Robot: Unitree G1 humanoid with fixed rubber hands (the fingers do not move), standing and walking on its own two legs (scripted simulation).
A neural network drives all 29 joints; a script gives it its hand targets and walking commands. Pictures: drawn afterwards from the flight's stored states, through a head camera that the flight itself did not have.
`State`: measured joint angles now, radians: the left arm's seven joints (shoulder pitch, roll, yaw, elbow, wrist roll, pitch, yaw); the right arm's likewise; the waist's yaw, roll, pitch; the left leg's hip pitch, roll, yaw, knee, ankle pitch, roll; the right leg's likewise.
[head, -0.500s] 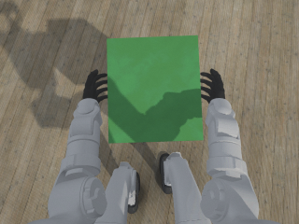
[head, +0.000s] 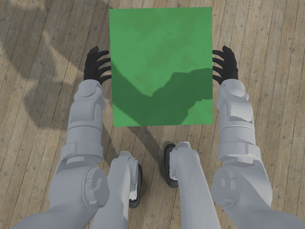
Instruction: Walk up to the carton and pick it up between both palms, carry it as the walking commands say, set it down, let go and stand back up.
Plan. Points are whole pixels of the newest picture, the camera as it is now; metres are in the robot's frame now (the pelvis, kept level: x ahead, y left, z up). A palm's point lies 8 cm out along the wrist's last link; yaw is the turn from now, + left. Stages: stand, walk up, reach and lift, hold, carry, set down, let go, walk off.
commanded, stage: set down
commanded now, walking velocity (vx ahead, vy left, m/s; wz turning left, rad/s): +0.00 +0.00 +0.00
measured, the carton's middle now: (159, 74) +0.50 -0.05 -0.17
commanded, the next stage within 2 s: none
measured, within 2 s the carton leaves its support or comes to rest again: neither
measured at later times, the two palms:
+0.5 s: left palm (106, 81) +0.49 +0.11 -0.17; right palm (218, 80) +0.47 -0.22 -0.18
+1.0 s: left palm (115, 82) +0.52 +0.10 -0.26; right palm (210, 82) +0.50 -0.23 -0.28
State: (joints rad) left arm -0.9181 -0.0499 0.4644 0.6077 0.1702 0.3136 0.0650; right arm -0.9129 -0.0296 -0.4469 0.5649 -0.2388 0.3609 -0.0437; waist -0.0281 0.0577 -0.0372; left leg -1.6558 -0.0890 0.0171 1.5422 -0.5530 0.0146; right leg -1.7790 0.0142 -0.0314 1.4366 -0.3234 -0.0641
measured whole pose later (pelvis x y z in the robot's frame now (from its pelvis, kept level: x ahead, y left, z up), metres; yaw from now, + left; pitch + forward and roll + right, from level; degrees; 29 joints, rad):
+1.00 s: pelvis -0.02 +0.00 -0.12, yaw +1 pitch +38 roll +4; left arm -1.30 0.08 0.40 0.71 0.07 0.30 0.10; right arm -1.31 -0.24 -0.43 0.72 -0.15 0.34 -0.05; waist -0.03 0.07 0.31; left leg -1.98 -0.09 0.06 1.95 -0.64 0.01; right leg -2.13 0.01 -0.03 1.83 -0.37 -0.07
